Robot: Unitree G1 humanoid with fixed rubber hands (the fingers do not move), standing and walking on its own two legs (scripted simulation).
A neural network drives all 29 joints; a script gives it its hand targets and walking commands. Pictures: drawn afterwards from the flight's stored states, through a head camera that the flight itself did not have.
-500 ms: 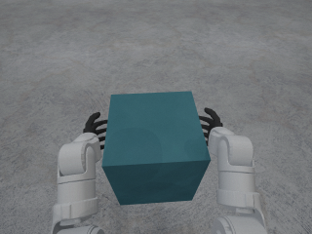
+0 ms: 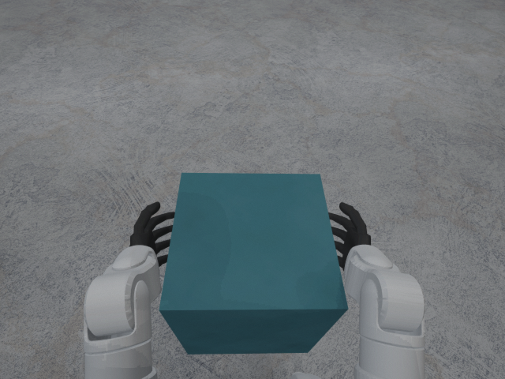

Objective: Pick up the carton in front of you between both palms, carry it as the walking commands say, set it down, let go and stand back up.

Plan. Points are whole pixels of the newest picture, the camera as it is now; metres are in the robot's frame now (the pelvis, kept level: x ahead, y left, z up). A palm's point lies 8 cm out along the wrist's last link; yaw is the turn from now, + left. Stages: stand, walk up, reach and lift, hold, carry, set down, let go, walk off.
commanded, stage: carry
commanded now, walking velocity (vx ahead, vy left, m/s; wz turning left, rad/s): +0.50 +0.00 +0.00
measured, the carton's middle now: (249, 270) +0.30 -0.01 +0.00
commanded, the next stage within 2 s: none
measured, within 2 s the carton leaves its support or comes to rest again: neither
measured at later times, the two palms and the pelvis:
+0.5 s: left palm (182, 127) +0.56 +0.11 +0.08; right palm (328, 119) +0.59 -0.19 +0.07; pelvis +0.33 -0.06 -0.01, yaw +5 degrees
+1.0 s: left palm (175, 50) +0.91 +0.16 +0.05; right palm (284, 50) +0.91 -0.14 +0.06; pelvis +0.66 +0.01 -0.01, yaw +0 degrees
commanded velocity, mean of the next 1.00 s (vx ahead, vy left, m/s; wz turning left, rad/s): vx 0.50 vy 0.00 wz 0.00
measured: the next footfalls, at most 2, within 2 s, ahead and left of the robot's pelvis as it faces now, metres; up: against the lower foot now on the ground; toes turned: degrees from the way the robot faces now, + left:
right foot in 0.30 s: +0.41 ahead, -0.13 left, +0.00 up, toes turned -8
left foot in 0.86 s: +0.76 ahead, +0.10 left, +0.00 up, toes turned +13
